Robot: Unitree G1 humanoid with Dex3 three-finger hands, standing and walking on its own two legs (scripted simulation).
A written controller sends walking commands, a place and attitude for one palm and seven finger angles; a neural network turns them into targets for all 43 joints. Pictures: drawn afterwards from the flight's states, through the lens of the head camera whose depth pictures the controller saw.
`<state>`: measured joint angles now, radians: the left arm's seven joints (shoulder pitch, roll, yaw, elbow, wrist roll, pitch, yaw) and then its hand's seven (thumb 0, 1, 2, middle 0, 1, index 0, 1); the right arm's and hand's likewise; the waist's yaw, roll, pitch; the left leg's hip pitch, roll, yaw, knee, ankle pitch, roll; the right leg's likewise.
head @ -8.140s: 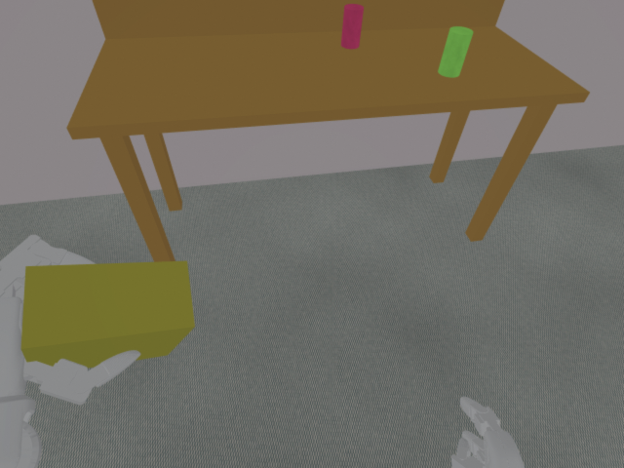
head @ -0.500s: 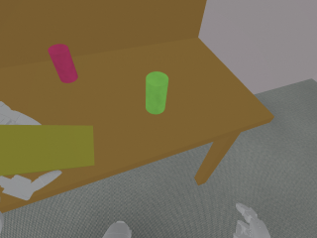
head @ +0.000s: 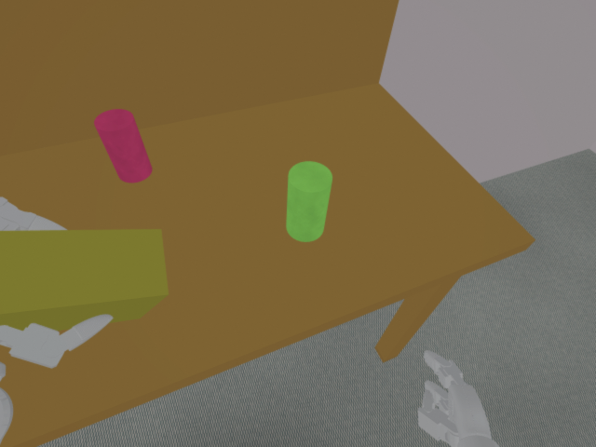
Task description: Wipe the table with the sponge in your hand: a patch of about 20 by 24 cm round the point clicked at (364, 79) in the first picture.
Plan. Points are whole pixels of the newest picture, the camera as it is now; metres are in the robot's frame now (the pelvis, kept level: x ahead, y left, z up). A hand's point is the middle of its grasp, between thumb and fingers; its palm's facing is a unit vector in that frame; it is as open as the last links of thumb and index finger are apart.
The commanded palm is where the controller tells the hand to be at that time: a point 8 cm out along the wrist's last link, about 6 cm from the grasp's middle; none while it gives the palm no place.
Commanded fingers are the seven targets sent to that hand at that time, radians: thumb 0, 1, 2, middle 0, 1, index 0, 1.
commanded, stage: come to a stop and stand still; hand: left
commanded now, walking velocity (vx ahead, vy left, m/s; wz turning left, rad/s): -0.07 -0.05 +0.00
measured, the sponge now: (106, 281) +0.24 +0.22 +0.14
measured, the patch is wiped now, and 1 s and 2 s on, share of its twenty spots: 0.00 0.00 0.00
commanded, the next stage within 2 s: none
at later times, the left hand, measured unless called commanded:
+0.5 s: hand (28, 419) +0.12 +0.24 +0.12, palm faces +0.22 -0.90 -0.37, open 10.6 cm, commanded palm +0.08 +0.30 +0.18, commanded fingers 0.00 0.10 1.30 -1.20 -1.60 -1.20 -1.60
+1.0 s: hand out of the picture +0.02 +0.35 +0.15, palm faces +0.39 -0.89 -0.24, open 10.6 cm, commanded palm -0.06 +0.37 +0.18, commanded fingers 0.00 0.10 1.30 -1.20 -1.60 -1.20 -1.60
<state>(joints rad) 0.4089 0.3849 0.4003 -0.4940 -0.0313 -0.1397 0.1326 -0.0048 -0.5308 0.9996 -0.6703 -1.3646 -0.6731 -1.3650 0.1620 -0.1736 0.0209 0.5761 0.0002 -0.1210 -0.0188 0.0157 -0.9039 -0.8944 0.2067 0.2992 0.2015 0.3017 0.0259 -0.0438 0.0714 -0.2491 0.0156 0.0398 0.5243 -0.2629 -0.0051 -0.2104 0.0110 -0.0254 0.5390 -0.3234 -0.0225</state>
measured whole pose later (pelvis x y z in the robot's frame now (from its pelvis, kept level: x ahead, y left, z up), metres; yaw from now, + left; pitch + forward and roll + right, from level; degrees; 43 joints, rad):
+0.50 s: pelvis -0.09 +0.02 +0.00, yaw +0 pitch -5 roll -1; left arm 0.52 0.37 0.28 -0.47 -0.03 -0.18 0.04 -0.01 -0.53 1.00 -0.67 -1.36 -0.67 -1.36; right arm 0.25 -0.21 0.00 0.56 0.02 -0.11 -0.03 0.02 -0.91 -0.89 0.20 0.30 0.20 0.30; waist 0.00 -0.05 0.10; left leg -0.30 0.02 0.05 0.55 -0.20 0.02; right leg -0.24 0.01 -0.03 0.50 -0.19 -0.01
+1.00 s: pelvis -0.23 +0.09 -0.02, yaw +0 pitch -7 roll -4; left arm 0.22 0.37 0.37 -0.40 0.00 -0.11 0.08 -0.01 -0.53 1.00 -0.67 -1.36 -0.67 -1.36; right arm 0.22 -0.11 0.03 0.62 0.02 -0.14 0.04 0.01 -0.90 -0.89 0.21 0.30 0.20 0.30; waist -0.01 -0.08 0.08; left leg -0.40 -0.02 0.01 0.68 -0.21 0.07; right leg -0.51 0.08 0.03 1.23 -0.38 0.01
